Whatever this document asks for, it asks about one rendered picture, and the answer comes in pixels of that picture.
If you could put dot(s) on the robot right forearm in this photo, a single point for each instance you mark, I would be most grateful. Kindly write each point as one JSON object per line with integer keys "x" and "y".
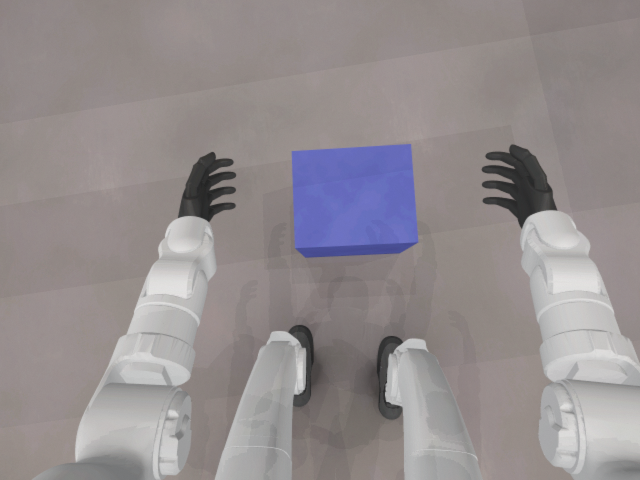
{"x": 581, "y": 338}

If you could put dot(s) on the carton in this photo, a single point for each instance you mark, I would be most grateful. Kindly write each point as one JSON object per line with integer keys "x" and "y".
{"x": 354, "y": 201}

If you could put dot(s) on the left robot shin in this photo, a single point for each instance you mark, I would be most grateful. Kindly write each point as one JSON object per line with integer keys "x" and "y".
{"x": 282, "y": 336}

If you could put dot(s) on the robot left forearm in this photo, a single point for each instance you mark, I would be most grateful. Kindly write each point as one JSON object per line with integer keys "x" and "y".
{"x": 158, "y": 347}

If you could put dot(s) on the right robot hand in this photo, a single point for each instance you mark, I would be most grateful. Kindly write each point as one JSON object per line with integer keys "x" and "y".
{"x": 530, "y": 191}

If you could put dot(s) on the right robot shin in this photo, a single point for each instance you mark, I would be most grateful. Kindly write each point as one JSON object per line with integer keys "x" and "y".
{"x": 410, "y": 343}

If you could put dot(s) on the robot right upper arm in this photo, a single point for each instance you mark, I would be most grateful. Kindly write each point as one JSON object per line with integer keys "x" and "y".
{"x": 591, "y": 429}

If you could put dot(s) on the robot left upper arm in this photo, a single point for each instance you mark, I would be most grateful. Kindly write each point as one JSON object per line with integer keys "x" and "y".
{"x": 131, "y": 432}

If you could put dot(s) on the robot shin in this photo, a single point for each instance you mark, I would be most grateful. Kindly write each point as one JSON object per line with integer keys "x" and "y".
{"x": 410, "y": 343}
{"x": 282, "y": 336}

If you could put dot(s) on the left robot hand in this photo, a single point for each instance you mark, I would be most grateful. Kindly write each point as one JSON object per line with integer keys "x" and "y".
{"x": 197, "y": 195}

